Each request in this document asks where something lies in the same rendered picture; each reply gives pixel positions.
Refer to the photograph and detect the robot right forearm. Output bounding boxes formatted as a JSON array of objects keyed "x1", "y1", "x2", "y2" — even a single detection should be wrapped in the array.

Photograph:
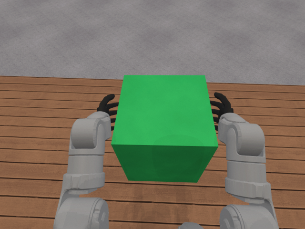
[{"x1": 218, "y1": 113, "x2": 279, "y2": 229}]

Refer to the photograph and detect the carton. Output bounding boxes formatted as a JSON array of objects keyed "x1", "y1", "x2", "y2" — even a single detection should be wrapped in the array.
[{"x1": 111, "y1": 75, "x2": 218, "y2": 183}]

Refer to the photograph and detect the robot left upper arm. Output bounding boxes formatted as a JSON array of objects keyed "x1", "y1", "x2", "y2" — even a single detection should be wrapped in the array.
[{"x1": 54, "y1": 198, "x2": 109, "y2": 229}]

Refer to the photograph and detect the robot right upper arm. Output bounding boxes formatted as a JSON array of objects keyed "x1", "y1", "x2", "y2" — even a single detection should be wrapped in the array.
[{"x1": 219, "y1": 204, "x2": 278, "y2": 229}]

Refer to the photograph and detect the left robot hand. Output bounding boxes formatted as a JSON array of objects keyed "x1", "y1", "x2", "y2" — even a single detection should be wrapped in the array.
[{"x1": 97, "y1": 94, "x2": 119, "y2": 131}]

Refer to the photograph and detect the right robot hand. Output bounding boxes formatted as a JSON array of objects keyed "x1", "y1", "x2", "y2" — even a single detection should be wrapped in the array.
[{"x1": 210, "y1": 92, "x2": 234, "y2": 131}]

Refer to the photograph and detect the robot left forearm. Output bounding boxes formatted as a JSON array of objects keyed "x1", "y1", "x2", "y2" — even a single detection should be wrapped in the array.
[{"x1": 53, "y1": 111, "x2": 112, "y2": 229}]

